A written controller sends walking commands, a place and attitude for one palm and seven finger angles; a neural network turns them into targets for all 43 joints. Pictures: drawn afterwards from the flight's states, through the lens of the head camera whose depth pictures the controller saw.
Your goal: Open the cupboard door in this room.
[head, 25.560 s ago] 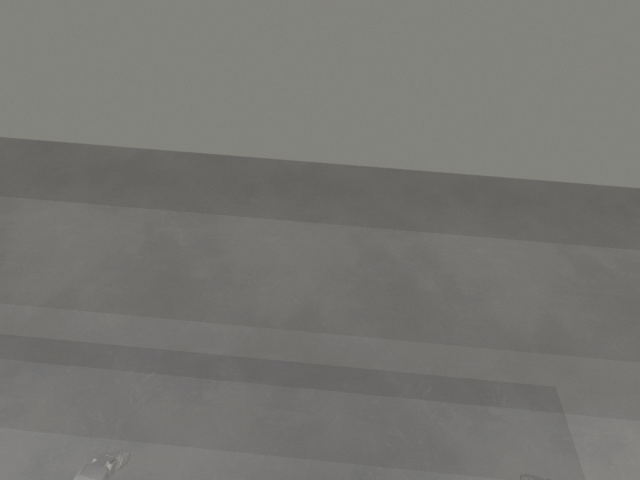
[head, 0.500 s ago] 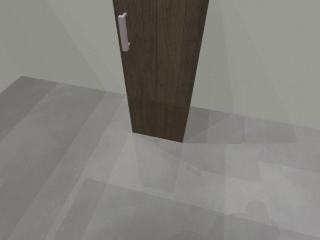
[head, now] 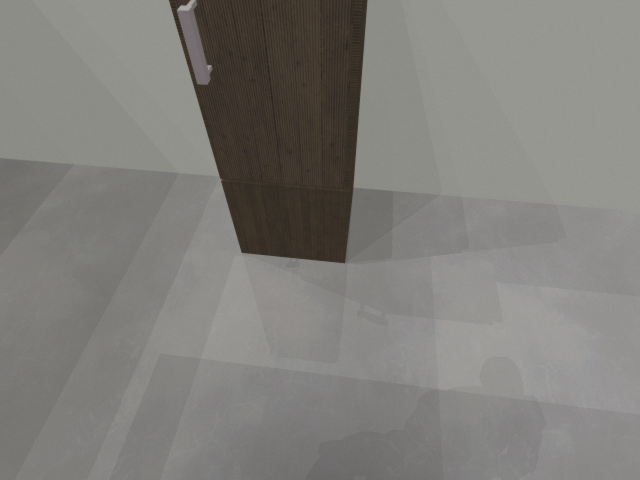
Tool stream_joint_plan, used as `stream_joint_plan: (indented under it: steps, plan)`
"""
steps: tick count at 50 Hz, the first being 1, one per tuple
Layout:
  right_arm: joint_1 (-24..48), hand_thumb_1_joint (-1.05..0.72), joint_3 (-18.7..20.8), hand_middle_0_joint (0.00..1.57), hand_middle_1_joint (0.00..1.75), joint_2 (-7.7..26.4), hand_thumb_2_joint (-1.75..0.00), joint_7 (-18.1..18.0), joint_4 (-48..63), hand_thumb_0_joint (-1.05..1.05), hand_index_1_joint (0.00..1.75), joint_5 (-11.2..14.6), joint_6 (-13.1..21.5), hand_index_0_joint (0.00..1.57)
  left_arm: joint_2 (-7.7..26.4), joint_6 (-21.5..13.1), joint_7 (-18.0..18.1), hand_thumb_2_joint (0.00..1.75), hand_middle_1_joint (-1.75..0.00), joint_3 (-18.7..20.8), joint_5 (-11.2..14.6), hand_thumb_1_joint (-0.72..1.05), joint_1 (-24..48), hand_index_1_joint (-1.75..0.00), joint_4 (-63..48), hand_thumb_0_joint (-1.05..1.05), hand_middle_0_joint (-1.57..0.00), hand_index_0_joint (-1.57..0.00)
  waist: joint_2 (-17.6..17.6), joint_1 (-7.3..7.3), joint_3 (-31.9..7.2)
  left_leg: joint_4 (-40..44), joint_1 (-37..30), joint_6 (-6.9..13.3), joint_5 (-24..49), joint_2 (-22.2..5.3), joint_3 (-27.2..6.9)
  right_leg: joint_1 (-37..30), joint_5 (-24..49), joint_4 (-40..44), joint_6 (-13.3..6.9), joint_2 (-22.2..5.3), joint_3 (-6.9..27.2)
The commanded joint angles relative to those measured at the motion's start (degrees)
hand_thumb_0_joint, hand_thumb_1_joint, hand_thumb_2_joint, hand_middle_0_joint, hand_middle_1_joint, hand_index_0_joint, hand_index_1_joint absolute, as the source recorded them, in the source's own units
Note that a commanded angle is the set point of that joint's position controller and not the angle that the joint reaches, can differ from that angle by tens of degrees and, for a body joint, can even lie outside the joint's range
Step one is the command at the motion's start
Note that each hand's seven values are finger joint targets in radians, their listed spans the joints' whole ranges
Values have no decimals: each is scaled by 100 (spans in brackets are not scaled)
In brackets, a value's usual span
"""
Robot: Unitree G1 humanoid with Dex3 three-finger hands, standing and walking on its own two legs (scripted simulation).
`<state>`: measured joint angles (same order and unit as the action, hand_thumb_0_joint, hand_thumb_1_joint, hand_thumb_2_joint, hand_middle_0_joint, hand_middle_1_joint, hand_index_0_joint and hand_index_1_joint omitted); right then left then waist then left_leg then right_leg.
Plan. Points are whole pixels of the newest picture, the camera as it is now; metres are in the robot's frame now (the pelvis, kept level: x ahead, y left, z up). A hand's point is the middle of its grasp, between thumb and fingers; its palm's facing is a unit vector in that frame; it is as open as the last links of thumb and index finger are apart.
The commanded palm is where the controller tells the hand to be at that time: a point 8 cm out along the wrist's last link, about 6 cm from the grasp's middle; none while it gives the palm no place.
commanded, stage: take the last steps up to it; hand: left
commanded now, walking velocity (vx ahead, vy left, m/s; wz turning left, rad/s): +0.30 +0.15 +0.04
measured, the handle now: (198, 43) +0.92 +0.32 +0.08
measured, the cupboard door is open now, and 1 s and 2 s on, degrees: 0 0 0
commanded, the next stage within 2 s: come to a stop and stand still in 0.94 s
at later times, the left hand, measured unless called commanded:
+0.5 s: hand (147, 477) +0.14 +0.26 -0.16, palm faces -0.01 -0.98 -0.19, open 7.4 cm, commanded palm none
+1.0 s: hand (190, 341) +0.34 +0.25 -0.15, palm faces +0.06 -0.96 -0.26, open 7.1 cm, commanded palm none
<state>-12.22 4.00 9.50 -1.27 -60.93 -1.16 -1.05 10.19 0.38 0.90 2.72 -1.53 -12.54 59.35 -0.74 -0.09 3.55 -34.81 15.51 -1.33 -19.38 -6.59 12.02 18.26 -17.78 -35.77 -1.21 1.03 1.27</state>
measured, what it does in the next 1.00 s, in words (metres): walks ahead: left foot, then right foot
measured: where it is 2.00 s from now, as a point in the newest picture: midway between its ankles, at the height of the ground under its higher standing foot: (308, 452)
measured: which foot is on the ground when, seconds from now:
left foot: down 0.00-0.00, up 0.02-0.22, down 0.24-0.74, up 0.76-1.00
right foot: down 0.00-0.26, up 0.28-0.72, down 0.74-1.00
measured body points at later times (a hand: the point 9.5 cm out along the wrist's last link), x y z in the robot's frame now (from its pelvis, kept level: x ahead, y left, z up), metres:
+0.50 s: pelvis +0.10 +0.07 +0.02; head +0.13 +0.08 +0.46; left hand +0.14 +0.31 -0.14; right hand +0.03 -0.14 -0.14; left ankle +0.03 +0.14 -0.73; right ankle +0.12 -0.07 -0.65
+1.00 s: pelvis +0.29 +0.05 +0.01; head +0.33 +0.03 +0.46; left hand +0.34 +0.30 -0.13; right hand +0.33 -0.19 -0.15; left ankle +0.32 +0.22 -0.66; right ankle +0.29 -0.05 -0.73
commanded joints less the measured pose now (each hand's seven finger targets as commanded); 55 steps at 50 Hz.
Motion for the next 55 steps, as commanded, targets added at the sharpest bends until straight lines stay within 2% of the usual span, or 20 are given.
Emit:
stream_joint_plan:
  steps: [1,6,10,11,13,15,17,19,23,31,33,35,36,37,38,40,42,45,49,55]
  plan:
    - [-67,-90,-14,20,30,372,-90,100,333,0,30,7,99,20,1012,-134,68,90,-30,144,12,90,-758,-30,-78,0,-20,-20,1210,-302,20,-566,707,24,-904,306,-599,-413,-1240,2532,-789,-1605,2489]
    - [-100,-90,-44,20,30,444,-90,151,397,0,30,22,237,20,992,-227,67,90,-30,236,-27,90,-819,-30,-55,0,-20,-20,887,-293,-26,-552,1123,89,-913,336,-919,-1191,-71,2062,-996,-1748,2073]
    - [-752,-90,-87,20,30,365,-90,143,237,0,30,63,325,20,999,-205,22,90,-30,245,45,90,-482,-30,-157,0,-20,-20,667,55,-237,1080,-730,88,217,581,-628,-224,-293,1631,-574,-1207,1128]
    - [-1069,-90,-57,20,30,527,-90,96,143,0,30,74,356,20,850,-180,0,90,-30,213,55,90,-384,-30,-214,0,-20,-20,154,196,-334,1344,-1486,153,132,403,-852,385,-566,1195,-377,-916,793]
    - [-1756,-90,153,20,30,1232,-90,42,61,0,30,-19,310,20,328,-169,-63,90,-30,107,38,90,-95,-30,-476,0,-20,-20,-1815,503,-22,2462,-1871,975,-1542,-1367,-3169,2006,-1423,-1140,75,-51,-605]
    - [-1529,-90,64,20,30,923,-90,69,99,0,30,3,282,20,450,-169,-49,90,-30,111,-36,90,279,-30,-506,0,-20,-20,-1278,435,628,2857,-980,1309,-1724,-1457,-3302,2216,-1013,-2398,-30,-537,-205]
    - [-1276,-90,-28,20,30,691,-90,49,158,0,30,5,354,20,401,-199,-126,90,-30,113,-44,90,240,-30,-413,0,-20,-20,-511,243,826,2829,-649,1269,-1178,-1233,-2921,2208,-544,-2749,-4,-754,-231]
    - [-1343,-90,-55,20,30,632,-90,23,102,0,30,-9,440,20,272,-207,-150,90,-30,87,-51,90,61,-30,-312,0,-20,-20,-235,147,534,2660,-1071,1131,107,-895,-2253,2168,-113,-2749,94,-773,-381]
    - [-1686,-90,-88,20,30,524,-90,-14,-103,0,30,37,542,20,235,-179,-145,90,-30,64,-13,90,182,-30,-353,0,-20,-20,-252,111,164,2452,-1702,1163,2069,-734,-1713,2316,256,-2555,252,-806,-534]
    - [-2073,-90,-109,20,30,407,-90,-32,-472,0,30,7,539,20,88,-245,-143,90,-30,-33,20,90,1087,-30,-734,0,-20,-20,-501,269,383,1950,-1789,1080,4022,-657,-1186,1592,261,-621,109,-565,-954]
    - [-1957,-90,-100,20,30,482,-90,-36,-522,0,30,31,530,20,150,-286,-119,90,-30,-11,23,90,622,-30,-634,0,-20,-20,-534,6,145,1464,-1726,985,5130,-628,-1065,793,306,-202,-23,-340,-1056]
    - [-1811,-90,-63,20,30,578,-90,-23,-487,0,30,94,532,20,376,-374,-87,90,-30,70,-6,90,-534,-30,-283,0,-20,-20,-288,-506,-401,194,-1302,701,5210,-386,-871,-882,1083,529,-89,-221,-1093]
    - [-1762,-90,-62,20,30,535,-90,25,-398,0,30,132,545,20,750,-449,-39,90,-30,171,-38,90,-1334,-30,-66,0,-20,-20,147,-823,-906,-1024,-248,507,3955,-147,-785,-2405,1485,643,-359,-928,-390]
    - [-2046,-90,-93,20,30,271,-90,58,-194,0,30,182,552,20,1385,-482,52,90,-30,352,-41,90,-2004,-30,81,0,-20,-20,1396,-883,-1699,-2897,1261,222,-65,773,-668,-3734,2423,1090,-1059,-2775,2200]
    - [-1761,-90,-67,20,30,390,-90,21,-117,0,30,154,475,20,1544,-433,62,90,-30,385,87,90,-1817,-30,137,0,-20,-20,928,-715,-1394,-4140,1569,238,-1360,688,-1218,-3128,2708,1593,-1444,-3362,2821]
    - [-1193,-90,-48,20,30,223,-90,77,-82,0,30,85,371,20,1061,-444,79,90,-30,288,90,90,-817,-30,-110,0,-20,-20,234,-485,-173,-4335,1836,222,-538,145,-1451,-1486,1285,1982,-1127,-2945,2004]
    - [-1081,-90,-76,20,30,-45,-90,117,-65,0,30,15,246,20,607,-458,82,90,-30,152,62,90,-328,-30,-133,0,-20,-20,-18,-111,226,-3820,1461,169,-64,-75,-1430,-300,1078,2155,-800,-2456,961]
    - [-1324,-90,-93,20,30,-107,-90,165,-83,0,30,-27,119,20,405,-507,43,90,-30,104,4,90,-345,-30,-84,0,-20,-20,713,119,-82,-2982,1146,-46,295,-63,-1098,-109,1831,2188,-528,-1953,-132]
    - [-851,-90,-106,20,30,-4,-90,252,154,0,30,-13,120,20,638,-521,-5,90,-30,133,0,90,-309,-30,-101,0,-20,-20,1051,92,-101,-1719,1068,-168,814,-29,-815,-267,2200,2198,-518,-1693,-593]
    - [28,-90,-188,20,30,234,-90,205,413,0,30,28,255,20,862,-355,70,90,-30,120,-18,90,-485,-30,35,0,-20,-20,1195,-162,-243,176,384,-159,943,318,-658,-1014,3477,1342,-393,-1600,-618]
